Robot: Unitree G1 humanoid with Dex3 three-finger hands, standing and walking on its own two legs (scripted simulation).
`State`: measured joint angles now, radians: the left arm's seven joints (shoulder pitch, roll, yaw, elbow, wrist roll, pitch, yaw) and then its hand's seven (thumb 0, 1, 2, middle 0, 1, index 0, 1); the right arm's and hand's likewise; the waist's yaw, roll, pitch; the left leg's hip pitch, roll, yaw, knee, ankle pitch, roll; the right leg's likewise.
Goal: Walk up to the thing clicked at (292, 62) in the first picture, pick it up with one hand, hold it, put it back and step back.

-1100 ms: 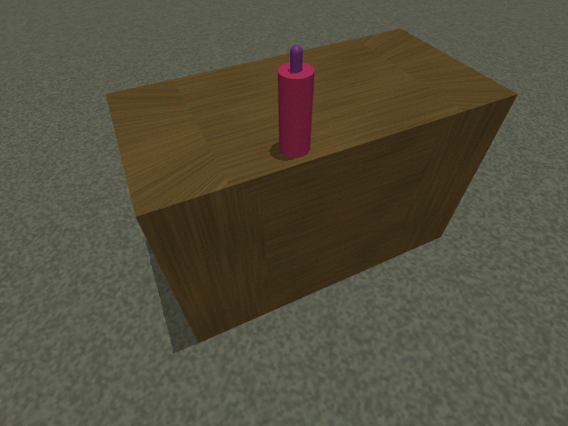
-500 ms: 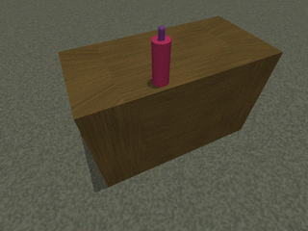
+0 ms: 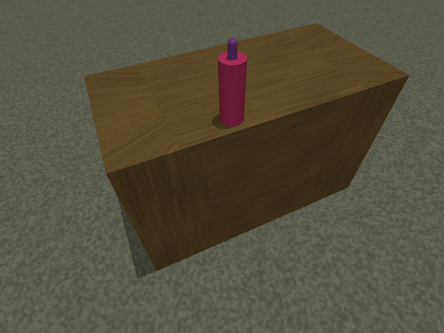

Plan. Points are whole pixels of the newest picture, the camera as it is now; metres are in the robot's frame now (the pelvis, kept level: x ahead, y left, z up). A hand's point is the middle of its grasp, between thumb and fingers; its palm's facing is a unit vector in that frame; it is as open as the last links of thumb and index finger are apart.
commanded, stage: stand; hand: right
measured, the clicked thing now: (232, 83) +0.75 +0.00 +0.05
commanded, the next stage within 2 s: walk up in 0.02 s
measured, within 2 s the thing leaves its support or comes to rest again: neither
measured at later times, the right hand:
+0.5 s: hand (316, 315) +0.20 -0.16 -0.15, palm faces -0.19 +0.88 -0.42, open 7.4 cm
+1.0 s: hand (301, 228) +0.41 -0.18 -0.17, palm faces -0.37 +0.82 -0.43, open 7.4 cm
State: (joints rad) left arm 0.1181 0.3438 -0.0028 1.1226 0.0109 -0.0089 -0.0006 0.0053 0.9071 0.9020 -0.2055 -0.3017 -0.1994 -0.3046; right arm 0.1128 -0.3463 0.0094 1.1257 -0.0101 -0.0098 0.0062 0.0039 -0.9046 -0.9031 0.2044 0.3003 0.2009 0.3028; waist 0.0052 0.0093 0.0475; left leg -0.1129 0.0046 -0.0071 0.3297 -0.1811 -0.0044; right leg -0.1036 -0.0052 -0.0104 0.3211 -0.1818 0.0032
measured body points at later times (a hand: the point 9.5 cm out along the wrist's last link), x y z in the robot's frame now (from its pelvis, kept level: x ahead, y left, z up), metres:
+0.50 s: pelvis +0.10 +0.10 -0.03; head +0.12 +0.14 +0.42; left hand +0.10 +0.44 -0.16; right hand +0.21 -0.21 -0.12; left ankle +0.12 +0.22 -0.75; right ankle +0.06 -0.06 -0.67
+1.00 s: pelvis +0.25 +0.07 -0.03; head +0.30 +0.07 +0.42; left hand +0.26 +0.38 -0.13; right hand +0.43 -0.22 -0.14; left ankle +0.16 +0.19 -0.68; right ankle +0.37 -0.01 -0.75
